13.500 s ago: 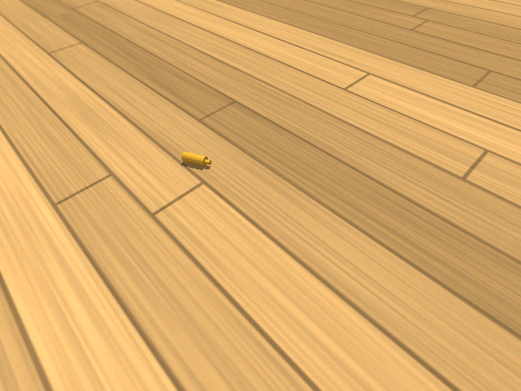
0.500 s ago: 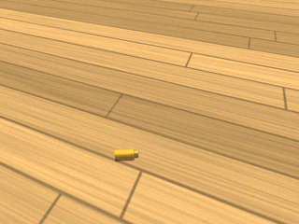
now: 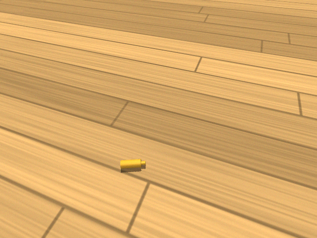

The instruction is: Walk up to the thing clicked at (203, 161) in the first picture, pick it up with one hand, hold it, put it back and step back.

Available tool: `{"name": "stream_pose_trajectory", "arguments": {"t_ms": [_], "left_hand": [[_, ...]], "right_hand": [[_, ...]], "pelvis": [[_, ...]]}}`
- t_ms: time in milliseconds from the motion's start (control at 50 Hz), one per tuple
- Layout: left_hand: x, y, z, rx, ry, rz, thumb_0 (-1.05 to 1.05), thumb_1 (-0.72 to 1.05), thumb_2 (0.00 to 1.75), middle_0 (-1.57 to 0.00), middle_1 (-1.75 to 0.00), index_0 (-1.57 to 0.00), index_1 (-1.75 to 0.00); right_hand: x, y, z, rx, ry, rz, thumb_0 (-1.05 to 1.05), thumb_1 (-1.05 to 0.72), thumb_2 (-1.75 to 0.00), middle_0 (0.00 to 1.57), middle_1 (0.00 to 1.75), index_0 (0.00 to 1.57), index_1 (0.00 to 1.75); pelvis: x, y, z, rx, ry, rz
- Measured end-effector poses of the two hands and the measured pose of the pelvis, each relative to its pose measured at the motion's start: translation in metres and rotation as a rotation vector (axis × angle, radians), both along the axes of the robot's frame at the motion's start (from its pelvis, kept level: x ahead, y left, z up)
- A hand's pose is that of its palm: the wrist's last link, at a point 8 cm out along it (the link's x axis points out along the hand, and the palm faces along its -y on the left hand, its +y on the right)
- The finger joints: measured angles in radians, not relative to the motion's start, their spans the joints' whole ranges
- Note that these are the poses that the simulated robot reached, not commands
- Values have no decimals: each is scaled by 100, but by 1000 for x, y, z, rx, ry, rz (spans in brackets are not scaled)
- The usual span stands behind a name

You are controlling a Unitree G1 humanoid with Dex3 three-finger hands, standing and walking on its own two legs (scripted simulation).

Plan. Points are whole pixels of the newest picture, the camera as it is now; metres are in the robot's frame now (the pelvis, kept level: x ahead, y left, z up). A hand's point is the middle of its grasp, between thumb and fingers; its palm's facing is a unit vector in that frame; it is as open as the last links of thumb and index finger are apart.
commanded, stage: stand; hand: left
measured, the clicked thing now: (133, 163) +0.74 +0.22 -0.75
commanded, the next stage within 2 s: walk up in 0.16 s
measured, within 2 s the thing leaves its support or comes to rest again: neither
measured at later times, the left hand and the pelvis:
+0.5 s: hand out of the picture +0.08 +0.33 -0.18, palm faces -0.02 -0.94 -0.35, open 7.4 cm; pelvis +0.07 +0.04 -0.02, yaw +0 degrees
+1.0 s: hand (88, 182) +0.33 +0.27 -0.14, palm faces -0.03 -0.93 -0.36, open 7.4 cm; pelvis +0.23 +0.01 -0.02, yaw -1 degrees
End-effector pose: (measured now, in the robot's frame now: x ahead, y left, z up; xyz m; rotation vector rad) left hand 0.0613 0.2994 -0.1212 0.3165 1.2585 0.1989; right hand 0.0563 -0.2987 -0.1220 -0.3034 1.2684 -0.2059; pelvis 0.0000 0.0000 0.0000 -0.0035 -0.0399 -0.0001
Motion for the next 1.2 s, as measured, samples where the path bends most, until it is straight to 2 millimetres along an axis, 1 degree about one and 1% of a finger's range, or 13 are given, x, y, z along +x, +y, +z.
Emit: {"name": "stream_pose_trajectory", "arguments": {"t_ms": [180,240,380,460,540,660,780,840,880,940,1040,1120,1200], "left_hand": [[8,-3,-1,-11,-17,-2,0,90,90,-21,-30,-21,-30],[9,1,1,-18,-49,8,0,90,90,-21,-30,-21,-30],[-5,40,-6,1,-17,58,0,90,90,-21,-30,-21,-30],[6,64,-19,12,50,48,0,90,90,-21,-30,-21,-30],[37,72,-14,6,46,13,1,90,90,-20,-30,-20,-30],[98,69,-2,-4,2,-53,0,90,90,-20,-30,-20,-30],[179,49,6,3,-84,-102,0,90,90,-20,-30,-20,-30],[220,35,6,21,-155,-112,0,90,90,-20,-30,-20,-30],[240,26,6,31,-206,-109,0,90,90,-20,-30,-20,-30],[256,15,12,20,-238,-94,0,90,90,-20,-30,-21,-30],[266,12,14,18,-193,-90,0,90,90,-21,-30,-21,-30],[273,20,-1,14,-152,-77,0,90,90,-21,-30,-21,-30],[283,30,-22,1,-112,-35,0,90,90,-21,-30,-21,-30]], "right_hand": [[8,-1,2,0,-18,6,1,-91,-89,20,30,20,30],[14,-3,5,1,-34,20,1,-90,-89,20,30,20,30],[49,0,12,-54,-50,64,1,-91,-90,20,30,20,30],[67,12,16,-86,-112,50,1,-91,-90,20,30,20,30],[70,23,26,-84,-107,20,1,-90,-89,20,30,20,30],[79,28,28,-66,-81,-8,1,-90,-89,20,30,20,30],[102,17,8,-30,-52,-30,1,-90,-89,20,30,20,30],[125,5,-10,-17,-42,-27,1,-90,-89,21,30,20,30],[144,0,-18,-14,-36,-17,1,-90,-89,20,30,20,30],[178,-1,-17,-8,-53,8,1,-90,-89,20,30,20,30],[227,-1,-5,-13,-107,37,1,-91,-89,20,30,20,30],[252,2,-2,-47,-105,51,1,-91,-89,20,30,20,30],[268,8,-5,-82,-104,54,1,-91,-90,20,30,20,30]], "pelvis": [[3,-1,0,-2,2,2],[11,0,-1,-8,6,5],[39,24,-10,-35,-4,22],[59,39,-19,-7,-14,5],[80,44,-11,-4,-16,-3],[117,45,-5,2,-23,-19],[160,33,-13,17,-27,-25],[187,20,-25,16,-25,-19],[198,13,-30,-4,-34,-9],[214,10,-25,2,-38,-13],[240,11,-17,-2,-21,-19],[256,17,-22,-6,-15,-20],[266,24,-32,2,-18,-18]]}}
